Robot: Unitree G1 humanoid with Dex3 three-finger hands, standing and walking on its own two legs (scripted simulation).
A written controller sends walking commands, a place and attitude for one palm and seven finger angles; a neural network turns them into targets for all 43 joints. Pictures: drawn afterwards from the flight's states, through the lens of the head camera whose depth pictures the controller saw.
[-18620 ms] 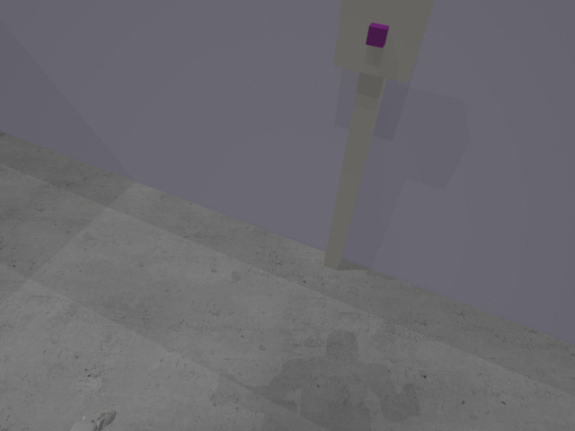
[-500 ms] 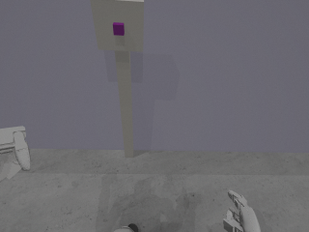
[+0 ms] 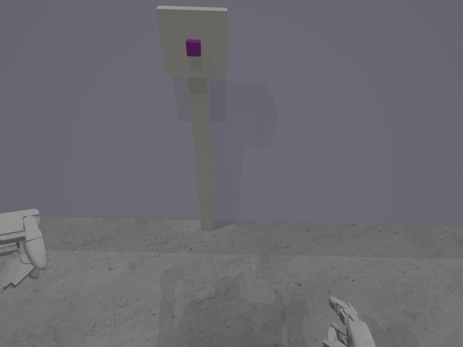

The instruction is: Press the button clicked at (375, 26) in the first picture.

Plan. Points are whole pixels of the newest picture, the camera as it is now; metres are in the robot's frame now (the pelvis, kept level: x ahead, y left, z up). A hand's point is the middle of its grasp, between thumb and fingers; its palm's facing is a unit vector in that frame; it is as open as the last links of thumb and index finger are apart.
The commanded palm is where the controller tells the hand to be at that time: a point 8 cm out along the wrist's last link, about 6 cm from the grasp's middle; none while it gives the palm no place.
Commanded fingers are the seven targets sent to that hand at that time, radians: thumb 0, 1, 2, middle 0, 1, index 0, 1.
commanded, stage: stop stepping back and stand still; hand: left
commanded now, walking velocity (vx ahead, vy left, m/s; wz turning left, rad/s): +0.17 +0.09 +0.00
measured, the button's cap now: (193, 47) +0.81 +0.16 +0.18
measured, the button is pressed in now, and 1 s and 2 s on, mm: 0 0 0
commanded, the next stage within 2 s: let the arm hang, fingers relaxed in 0.44 s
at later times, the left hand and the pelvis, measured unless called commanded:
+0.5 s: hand (19, 260) +0.18 +0.27 +0.17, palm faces +0.38 -0.79 -0.49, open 3.1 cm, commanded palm +0.11 +0.31 +0.18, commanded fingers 0.00 0.90 0.90 -1.30 -1.50 -1.30 -1.50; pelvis -0.01 +0.03 -0.01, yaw +2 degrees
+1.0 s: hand out of the picture -0.05 +0.25 -0.18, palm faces +0.09 -0.97 -0.24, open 4.4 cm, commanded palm none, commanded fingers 0.00 0.90 0.90 -0.42 -0.54 -0.42 -0.54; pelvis -0.05 +0.04 -0.01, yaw +5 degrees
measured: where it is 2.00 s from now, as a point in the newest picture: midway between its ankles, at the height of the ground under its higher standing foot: outside the picture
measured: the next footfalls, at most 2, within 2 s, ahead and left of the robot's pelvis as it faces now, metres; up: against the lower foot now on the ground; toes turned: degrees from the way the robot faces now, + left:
left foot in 0.22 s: +0.04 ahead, +0.17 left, +0.00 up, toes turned +6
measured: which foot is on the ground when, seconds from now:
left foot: up 0.00-0.20, down 0.22-1.00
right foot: down 0.00-1.00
